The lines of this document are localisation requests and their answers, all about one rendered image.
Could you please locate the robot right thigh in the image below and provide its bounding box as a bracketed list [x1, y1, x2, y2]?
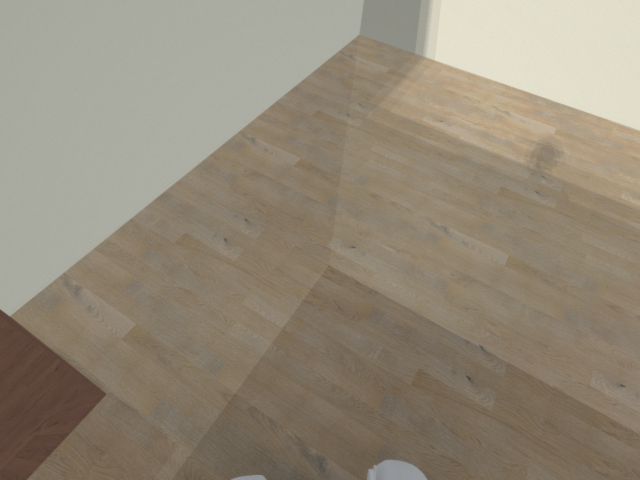
[367, 460, 427, 480]

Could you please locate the cabinet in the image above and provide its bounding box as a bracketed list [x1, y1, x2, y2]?
[0, 310, 106, 480]

